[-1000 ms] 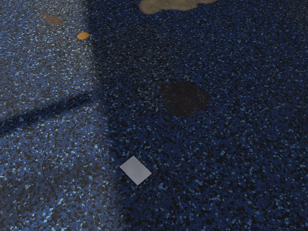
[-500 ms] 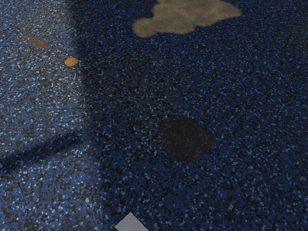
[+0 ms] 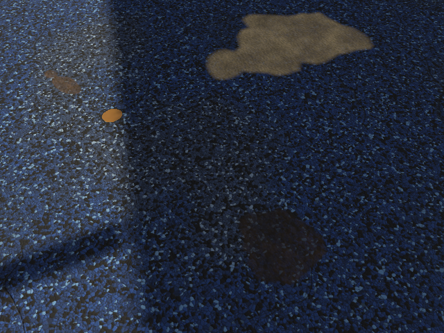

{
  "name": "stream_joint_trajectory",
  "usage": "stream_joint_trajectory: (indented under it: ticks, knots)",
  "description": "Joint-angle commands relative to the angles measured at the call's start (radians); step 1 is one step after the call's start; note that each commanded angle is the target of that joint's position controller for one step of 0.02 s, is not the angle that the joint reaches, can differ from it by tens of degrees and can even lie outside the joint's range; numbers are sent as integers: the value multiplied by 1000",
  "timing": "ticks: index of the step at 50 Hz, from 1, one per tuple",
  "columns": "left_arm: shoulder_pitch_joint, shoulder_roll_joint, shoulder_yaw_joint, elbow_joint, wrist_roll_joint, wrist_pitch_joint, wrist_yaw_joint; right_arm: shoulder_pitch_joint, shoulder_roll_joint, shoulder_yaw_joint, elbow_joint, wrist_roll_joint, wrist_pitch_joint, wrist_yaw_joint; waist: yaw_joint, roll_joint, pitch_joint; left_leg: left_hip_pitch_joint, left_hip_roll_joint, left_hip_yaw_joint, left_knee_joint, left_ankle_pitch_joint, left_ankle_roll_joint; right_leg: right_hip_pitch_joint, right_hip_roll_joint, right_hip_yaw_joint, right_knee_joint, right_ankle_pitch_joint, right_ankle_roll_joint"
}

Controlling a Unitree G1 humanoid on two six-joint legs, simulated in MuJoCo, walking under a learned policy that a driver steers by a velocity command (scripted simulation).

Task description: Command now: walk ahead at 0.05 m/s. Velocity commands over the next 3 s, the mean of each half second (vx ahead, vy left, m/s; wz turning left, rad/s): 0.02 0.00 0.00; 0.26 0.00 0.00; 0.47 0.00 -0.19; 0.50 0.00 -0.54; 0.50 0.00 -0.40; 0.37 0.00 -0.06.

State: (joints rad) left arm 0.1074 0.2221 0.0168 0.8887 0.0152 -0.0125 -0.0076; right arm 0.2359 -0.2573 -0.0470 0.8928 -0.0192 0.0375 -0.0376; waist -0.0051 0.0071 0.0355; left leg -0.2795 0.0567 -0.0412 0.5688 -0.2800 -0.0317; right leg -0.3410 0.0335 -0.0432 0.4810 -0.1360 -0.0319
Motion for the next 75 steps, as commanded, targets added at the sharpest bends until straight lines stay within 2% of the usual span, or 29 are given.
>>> stream_joint_trajectory:
  ticks: [1, 2, 6, 17, 27, 29, 31, 33, 34, 36, 38, 39, 40, 41, 42, 43, 46, 49, 52, 58, 60, 62, 63, 64, 65, 66, 68, 71, 75]
  knots:
    - [-39, 118, 24, -49, 6, -6, 11, 19, -131, -28, -20, 4, -20, -3, 17, 83, 7, -91, 31, -50, -205, -216, 75, 77, -66, 78, -113, -249, 21]
    - [-32, 114, 25, -43, 3, -5, 15, 5, -102, -19, -13, -2, -32, -2, 26, 99, 5, -116, 31, -50, -227, -203, 58, 124, -66, 73, -85, -184, 16]
    - [2, 109, 26, 2, 0, -3, 22, 18, -91, -14, 16, 11, -66, 2, 20, 60, -27, -27, 17, -28, -184, 26, 32, 142, -67, 66, -53, -22, -4]
    - [-1, 121, 32, 86, -15, 13, 31, 29, -85, -5, 84, 17, -55, 3, 2, -3, -65, 77, -2, 4, -145, 278, 46, 191, -71, 61, -17, 194, 5]
    - [-4, 128, 36, 140, -17, 25, 43, 17, -72, 2, 131, 16, -47, 4, 6, 4, -45, 83, -13, 19, -169, 258, 45, 204, -73, 60, -27, 176, 11]
    - [14, 115, 36, 161, -21, 29, 43, 46, -75, -1, 154, 22, -42, 1, 3, 25, -46, 78, -23, 19, -195, -9, 66, 186, -32, 16, 0, -84, 11]
    - [-9, 117, 40, 155, -24, 23, 41, 44, -118, -14, 145, 31, -42, -3, -8, 83, 40, 32, 34, -79, -262, -368, 130, 56, 7, -24, 82, -349, 9]
    - [-57, 102, 38, 127, -31, -6, 31, 84, -170, -33, 148, 42, -60, -4, -32, 168, 125, 49, 188, -286, -372, -534, 217, -93, -4, -37, 229, -319, 0]
    - [-69, 92, 36, 117, -36, -23, 23, 91, -175, -38, 151, 46, -73, -3, -34, 180, 159, 43, 246, -356, -394, -513, 250, -132, -41, -5, 277, -297, -13]
    - [-41, 87, 37, 118, -47, -51, 6, 64, -146, -34, 143, 46, -93, 2, -2, 165, 169, 70, 254, -330, -360, -369, 244, -138, -73, 13, 232, -321, -42]
    - [116, 94, 51, 182, -50, -64, -1, -12, -134, -31, 118, 53, -95, 11, 79, 123, 117, -48, 156, -179, -258, -231, 181, 156, -28, -32, 24, -210, -51]
    - [224, 130, 68, 221, -41, -64, 0, -49, -121, -26, 97, 47, -100, 14, 118, 52, 70, -134, 84, -85, -107, -61, 142, 321, -47, 36, -15, -153, -56]
    - [351, 228, 95, 245, -39, -68, 1, -71, -59, -9, 61, 39, -109, 14, 150, -217, 12, -299, -55, 86, 246, -41, 61, 465, -240, 385, -183, -268, -149]
    - [429, 251, 90, 258, -28, -81, -14, -85, -52, -9, 31, 46, -126, 10, 159, -326, -47, -442, -117, 22, 513, -290, 44, 544, -410, 755, -318, -301, -268]
    - [338, 184, 64, 237, -23, -97, -13, -74, -81, -18, 35, 68, -136, 17, 100, -180, 9, -522, -46, -60, 656, -263, 69, 506, -431, 714, -299, -305, -264]
    - [274, 138, 51, 210, -24, -106, -14, -60, -80, -18, 47, 75, -145, 28, 71, -125, 39, -538, -3, -61, 685, -165, 97, 468, -385, 584, -291, -270, -226]
    - [231, 87, 25, 185, -18, -101, -18, -74, -92, -37, 57, 52, -146, 36, 38, -83, 53, -478, 71, -11, 547, 40, 105, 390, -279, 308, -317, -1, -145]
    - [300, 113, 23, 195, -13, -85, 2, -133, -43, -30, 34, 41, -129, 46, 47, -77, 49, -468, 64, 39, 417, 112, 60, 378, -252, 206, -339, 188, -155]
    - [307, 145, 27, 183, -10, -77, 20, -269, -11, -12, -21, 41, -125, 50, 67, -71, 83, -425, 37, 68, 189, 225, 36, 310, -232, 143, -377, 189, -151]
    - [375, 152, 43, 201, -31, -69, 26, -398, -39, -3, -81, 52, -131, 77, 68, -85, 123, -353, 4, 72, -15, 303, 79, 380, -281, 92, -378, 227, -139]
    - [357, 165, 52, 192, -31, -61, 26, -358, -76, -18, -85, 50, -138, 82, 22, -94, 81, -262, -23, 72, -41, 248, 105, 429, -299, 101, -289, 439, -123]
    - [317, 173, 55, 173, -25, -48, 25, -126, -146, -57, -27, 51, -140, 71, -106, -121, -72, 53, -82, 104, -41, 210, 142, 394, -258, 78, -25, 728, -89]
    - [299, 153, 45, 149, -14, -45, 22, 69, -197, -79, 19, 46, -137, 58, -186, -101, -201, 367, 11, 7, -6, 185, 183, 203, -211, 65, 230, 567, -58]
    - [433, 9, 8, 133, -17, -58, 12, 200, -297, -101, 49, 20, -134, 53, -130, 143, -403, 761, 304, -457, -84, -65, 333, -182, -35, 24, 647, 28, 15]
    - [412, 31, 13, 148, -42, -81, 9, 186, -214, -72, 50, 20, -134, 57, -136, 198, -452, 720, 369, -719, -280, -188, 346, -277, 4, 176, 830, -421, 3]
    - [302, 122, 42, 108, -72, -93, 11, 78, -157, -54, 40, 29, -141, 57, -113, 164, -255, 554, 332, -568, -313, -213, 279, -362, -54, 181, 892, -371, -15]
    - [225, 122, 55, 89, -62, -90, 29, -81, -76, -30, 22, 23, -156, 63, -43, 65, -79, 236, 266, -289, -369, -34, 216, -302, -148, 141, 812, -205, -30]
    - [289, 53, 65, 101, -57, -43, 32, -116, -37, -24, 46, 6, -166, 66, 28, 97, -36, 58, 198, -72, -437, 77, 186, -171, -195, 144, 726, -139, -40]
    - [172, 73, 79, 33, -45, -18, 33, -80, -89, -35, 66, 0, -168, 39, 32, 58, 31, 57, 206, 38, -488, 146, 211, -318, -204, 161, 613, 6, -16]
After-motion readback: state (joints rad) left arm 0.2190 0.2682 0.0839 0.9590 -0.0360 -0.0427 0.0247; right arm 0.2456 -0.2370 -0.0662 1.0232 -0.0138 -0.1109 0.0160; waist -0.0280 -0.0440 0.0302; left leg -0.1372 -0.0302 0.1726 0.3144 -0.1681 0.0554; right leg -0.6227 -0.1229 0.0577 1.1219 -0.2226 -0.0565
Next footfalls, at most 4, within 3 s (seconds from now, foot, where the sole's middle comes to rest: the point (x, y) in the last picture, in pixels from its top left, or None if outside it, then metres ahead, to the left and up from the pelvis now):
1.26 left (184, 329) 0.51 0.13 -0.77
1.82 right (277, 253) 0.76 -0.16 -0.77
2.30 left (259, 170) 1.12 -0.13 -0.77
2.80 right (349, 155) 1.20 -0.50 -0.77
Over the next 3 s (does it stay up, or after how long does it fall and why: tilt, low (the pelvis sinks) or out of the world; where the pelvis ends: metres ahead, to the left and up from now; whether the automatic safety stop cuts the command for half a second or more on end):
stays up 1.17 -0.36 0.01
